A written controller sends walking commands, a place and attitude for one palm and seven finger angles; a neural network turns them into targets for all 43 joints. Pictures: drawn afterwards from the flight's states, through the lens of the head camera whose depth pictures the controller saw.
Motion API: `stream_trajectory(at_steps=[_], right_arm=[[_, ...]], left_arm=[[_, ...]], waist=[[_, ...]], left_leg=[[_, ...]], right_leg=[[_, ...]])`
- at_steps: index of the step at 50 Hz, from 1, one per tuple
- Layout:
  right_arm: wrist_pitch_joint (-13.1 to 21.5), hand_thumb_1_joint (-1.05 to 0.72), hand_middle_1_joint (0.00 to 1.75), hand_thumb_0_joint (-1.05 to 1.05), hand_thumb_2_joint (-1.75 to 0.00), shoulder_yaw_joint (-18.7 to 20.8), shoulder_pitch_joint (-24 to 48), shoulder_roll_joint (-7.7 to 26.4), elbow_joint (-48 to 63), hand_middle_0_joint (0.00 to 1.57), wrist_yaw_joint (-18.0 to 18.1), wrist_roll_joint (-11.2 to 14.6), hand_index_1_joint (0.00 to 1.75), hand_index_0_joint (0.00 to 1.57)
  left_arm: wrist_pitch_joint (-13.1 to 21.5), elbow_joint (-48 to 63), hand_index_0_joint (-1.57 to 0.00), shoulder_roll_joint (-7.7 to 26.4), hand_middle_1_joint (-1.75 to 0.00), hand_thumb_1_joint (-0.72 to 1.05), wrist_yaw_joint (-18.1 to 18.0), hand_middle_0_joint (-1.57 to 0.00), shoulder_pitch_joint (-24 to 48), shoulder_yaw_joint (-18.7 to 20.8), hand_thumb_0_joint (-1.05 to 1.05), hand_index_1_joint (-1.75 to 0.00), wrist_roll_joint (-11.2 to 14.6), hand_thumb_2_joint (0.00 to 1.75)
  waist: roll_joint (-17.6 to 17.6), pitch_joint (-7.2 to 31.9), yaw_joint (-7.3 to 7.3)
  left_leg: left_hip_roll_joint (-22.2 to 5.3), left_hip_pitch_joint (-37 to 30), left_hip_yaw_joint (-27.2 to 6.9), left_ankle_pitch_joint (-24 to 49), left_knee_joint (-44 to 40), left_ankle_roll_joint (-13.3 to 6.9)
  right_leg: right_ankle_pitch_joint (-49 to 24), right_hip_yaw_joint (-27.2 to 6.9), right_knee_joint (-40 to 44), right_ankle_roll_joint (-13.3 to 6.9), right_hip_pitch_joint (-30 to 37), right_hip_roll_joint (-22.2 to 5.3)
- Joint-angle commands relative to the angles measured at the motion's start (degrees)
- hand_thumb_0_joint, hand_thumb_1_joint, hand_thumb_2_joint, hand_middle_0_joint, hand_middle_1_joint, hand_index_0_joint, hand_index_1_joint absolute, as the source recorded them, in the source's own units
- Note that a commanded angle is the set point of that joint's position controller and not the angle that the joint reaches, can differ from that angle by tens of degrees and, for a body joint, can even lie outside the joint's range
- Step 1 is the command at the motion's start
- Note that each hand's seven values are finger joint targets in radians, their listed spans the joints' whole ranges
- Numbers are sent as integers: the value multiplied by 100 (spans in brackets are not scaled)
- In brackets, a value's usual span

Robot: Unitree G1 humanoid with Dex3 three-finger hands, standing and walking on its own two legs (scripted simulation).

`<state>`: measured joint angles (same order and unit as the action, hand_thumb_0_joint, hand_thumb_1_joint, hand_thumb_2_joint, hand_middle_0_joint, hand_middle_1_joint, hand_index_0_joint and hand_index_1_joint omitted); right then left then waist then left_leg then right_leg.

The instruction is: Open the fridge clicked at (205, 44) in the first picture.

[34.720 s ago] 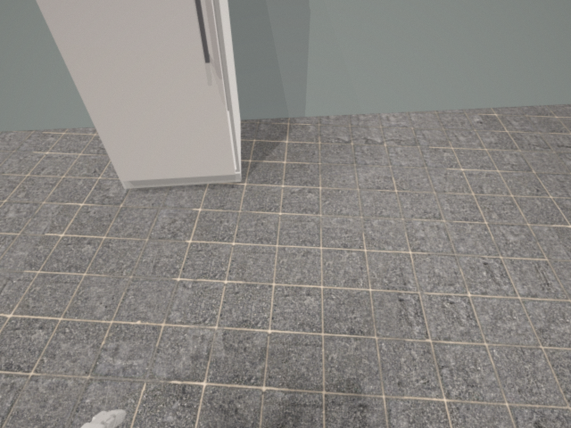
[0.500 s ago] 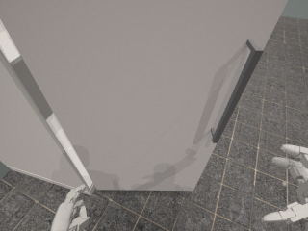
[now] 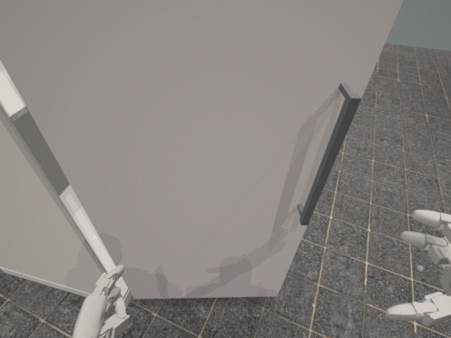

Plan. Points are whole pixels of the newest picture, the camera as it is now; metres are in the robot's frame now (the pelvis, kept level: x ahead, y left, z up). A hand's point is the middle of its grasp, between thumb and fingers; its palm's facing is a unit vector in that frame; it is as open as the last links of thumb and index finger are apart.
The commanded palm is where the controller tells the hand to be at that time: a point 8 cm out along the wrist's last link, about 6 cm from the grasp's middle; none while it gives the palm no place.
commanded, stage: draw the hand back to the body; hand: right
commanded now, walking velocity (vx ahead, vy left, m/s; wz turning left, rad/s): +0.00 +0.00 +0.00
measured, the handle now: (320, 166) +0.41 -0.20 +0.11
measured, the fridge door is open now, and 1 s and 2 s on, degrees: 74 74 74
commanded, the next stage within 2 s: step back with the hand held close in 1.02 s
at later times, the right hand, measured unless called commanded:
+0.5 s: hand (431, 238) +0.21 -0.28 +0.16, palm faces +0.45 +0.80 -0.39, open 10.1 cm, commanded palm +0.16 -0.31 +0.19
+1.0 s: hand (434, 239) +0.20 -0.27 +0.17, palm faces +0.47 +0.80 -0.38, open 7.4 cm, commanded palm +0.16 -0.30 +0.20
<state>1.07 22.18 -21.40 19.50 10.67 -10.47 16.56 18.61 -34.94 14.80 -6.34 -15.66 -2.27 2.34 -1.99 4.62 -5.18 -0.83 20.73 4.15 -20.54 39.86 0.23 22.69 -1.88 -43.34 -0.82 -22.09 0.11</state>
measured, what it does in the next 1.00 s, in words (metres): stands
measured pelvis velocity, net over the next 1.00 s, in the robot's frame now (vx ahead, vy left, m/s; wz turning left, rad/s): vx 0.01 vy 0.00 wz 0.02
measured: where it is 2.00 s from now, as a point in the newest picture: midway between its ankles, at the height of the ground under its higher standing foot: outside the picture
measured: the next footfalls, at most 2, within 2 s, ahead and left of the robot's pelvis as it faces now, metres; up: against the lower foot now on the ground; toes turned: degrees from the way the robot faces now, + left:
none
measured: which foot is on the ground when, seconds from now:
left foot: down 0.00-1.00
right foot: down 0.00-1.00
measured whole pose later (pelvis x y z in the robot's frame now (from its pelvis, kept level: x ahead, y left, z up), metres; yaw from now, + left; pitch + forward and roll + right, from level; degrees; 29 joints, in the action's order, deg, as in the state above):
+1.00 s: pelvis +0.01 +0.00 +0.02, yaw +1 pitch -4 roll +0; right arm 3.0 19.4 -25.5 20.1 21.4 6.6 4.0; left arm 9.0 -37.3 12.6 -4.5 -13.0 -1.3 -0.3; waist -2.7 -0.6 -5.0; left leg -1.1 6.9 2.7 -15.6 26.8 0.4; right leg 17.0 -0.3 -28.1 -0.9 -6.7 0.6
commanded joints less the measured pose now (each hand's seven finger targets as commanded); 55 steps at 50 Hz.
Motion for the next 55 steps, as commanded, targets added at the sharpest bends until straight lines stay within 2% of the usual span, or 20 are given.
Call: stream_trajectory(at_steps=[1,3,5,7,11,15,21,27,28,29,32,34,35,41,45,47,49,50,54,55], right_arm=[[317,22,96,0,-36,46,867,1025,1320,24,1352,-877,96,24],[365,15,92,0,-39,30,685,1098,1730,24,1597,-1028,92,24],[429,8,87,0,-43,127,668,1264,2074,23,1754,-1134,87,23],[456,1,83,0,-46,204,340,1281,2062,23,1854,-1182,83,23],[455,-14,75,0,-53,245,177,1213,1901,23,1898,-1219,75,23],[488,-28,66,0,-60,349,188,1224,1788,22,1872,-1253,66,22],[539,-50,53,0,-71,290,147,1146,2080,21,1840,-1260,53,21],[607,-72,41,0,-81,537,171,1351,2382,21,1883,-1288,41,21],[622,-75,38,0,-83,481,165,1292,2456,21,1883,-1290,38,21],[598,-79,36,0,-85,567,100,1355,2349,20,1884,-1276,36,20],[627,-90,30,0,-90,578,271,1338,2388,20,1878,-1274,30,20],[582,-90,30,0,-90,482,33,1158,2018,20,1841,-1249,30,20],[579,-90,30,0,-90,448,66,1126,1961,20,1826,-1245,30,20],[589,-90,30,0,-90,423,286,1204,2258,20,1808,-1259,30,20],[608,-90,30,0,-90,534,276,1335,2421,20,1846,-1279,30,20],[611,-90,30,0,-90,541,279,1340,2434,20,1859,-1286,30,20],[585,-90,30,0,-90,511,278,1297,2309,20,1846,-1271,30,20],[578,-90,30,0,-90,490,308,1266,2226,20,1842,-1276,30,20],[563,-90,30,0,-90,478,220,1202,1929,20,1812,-1253,30,20],[574,-90,30,0,-90,422,237,1154,1974,20,1800,-1260,30,20]], left_arm=[[106,804,-20,589,-30,90,-44,-20,565,260,0,-30,-123,90],[1,805,-20,568,-30,90,-9,-20,600,254,0,-30,-155,90],[-48,795,-20,603,-30,90,10,-20,638,257,0,-30,-200,90],[-100,791,-20,560,-30,90,31,-20,674,265,0,-30,-208,90],[-278,773,-20,490,-30,90,30,-20,788,270,0,-30,-189,90],[-406,732,-20,498,-30,90,40,-20,849,268,0,-30,-187,90],[-476,749,-20,453,-30,90,95,-20,868,315,0,-30,-202,90],[-485,709,-20,449,-30,90,124,-20,870,319,0,-30,-232,90],[-484,713,-20,420,-30,90,131,-20,876,327,0,-30,-226,90],[-496,693,-20,454,-30,90,121,-20,894,338,0,-30,-235,90],[-527,683,-20,427,-30,90,127,-20,914,327,0,-30,-229,90],[-586,671,-20,445,-30,90,120,-20,932,357,0,-30,-214,90],[-622,675,-20,449,-30,90,121,-20,926,346,0,-30,-210,90],[-669,733,-20,426,-30,90,128,-20,1004,348,0,-30,-229,90],[-627,718,-20,426,-30,90,108,-20,999,334,0,-30,-269,90],[-615,703,-20,397,-30,90,105,-20,995,326,0,-30,-267,90],[-624,677,-20,414,-30,90,100,-20,1019,323,0,-30,-261,90],[-626,675,-20,397,-30,90,94,-20,1051,312,0,-30,-260,90],[-668,642,-20,418,-30,90,84,-20,1062,331,0,-30,-247,90],[-671,658,-20,408,-30,90,94,-20,1059,328,0,-30,-239,90]], waist=[[-293,-176,237],[-642,130,178],[-478,478,129],[-251,487,93],[-22,59,109],[-91,-176,78],[-137,-20,66],[-319,134,14],[-386,85,33],[-158,-11,10],[-285,-125,33],[122,-343,41],[135,-366,55],[-246,-141,38],[-239,61,13],[-222,31,12],[-54,-154,28],[-151,-356,44],[67,-468,31],[-55,-438,46]], left_leg=[[-111,-58,-275,310,-957,-174],[-126,-305,-244,444,-904,-184],[-137,-574,-221,746,-930,-183],[-127,-704,-195,912,-933,-170],[-123,-800,-160,970,-1044,-154],[-125,-889,-159,1148,-1195,-161],[-147,-1122,-162,1442,-1309,-135],[-133,-1319,-166,1702,-1416,-148],[-136,-1300,-163,1691,-1420,-151],[-124,-1311,-159,1740,-1491,-155],[-125,-1243,-172,1616,-1548,-145],[-113,-1226,-144,1511,-1614,-140],[-129,-1185,-162,1546,-1620,-130],[-159,-1306,-210,1459,-1654,-126],[-152,-1454,-207,1654,-1681,-136],[-142,-1433,-198,1671,-1681,-141],[-133,-1406,-181,1526,-1757,-140],[-144,-1303,-207,1469,-1787,-132],[-138,-1281,-184,1272,-1846,-127],[-160,-1268,-212,1277,-1833,-122]], right_leg=[[-610,-139,1038,-57,148,-30],[-732,-181,1172,-54,386,-23],[-1103,-190,1229,-69,588,-43],[-1344,-176,1305,-57,673,-72],[-1445,-136,1509,-22,668,-117],[-1694,-100,1642,1,803,-134],[-2103,-43,1714,16,1125,-167],[-2449,-13,1792,39,1336,-139],[-2490,-17,1799,60,1375,-154],[-2474,-1,1798,34,1322,-158],[-2228,33,1860,20,1361,-144],[-2061,48,1906,-9,1264,-171],[-2042,67,1896,-32,1288,-168],[-1925,75,1938,-48,1400,-141],[-2107,82,1932,-62,1501,-112],[-2142,77,1936,-54,1523,-109],[-2007,65,1989,-50,1448,-120],[-1889,97,1984,-63,1399,-118],[-1724,85,2038,-81,1347,-124],[-1706,99,2023,-84,1380,-128]])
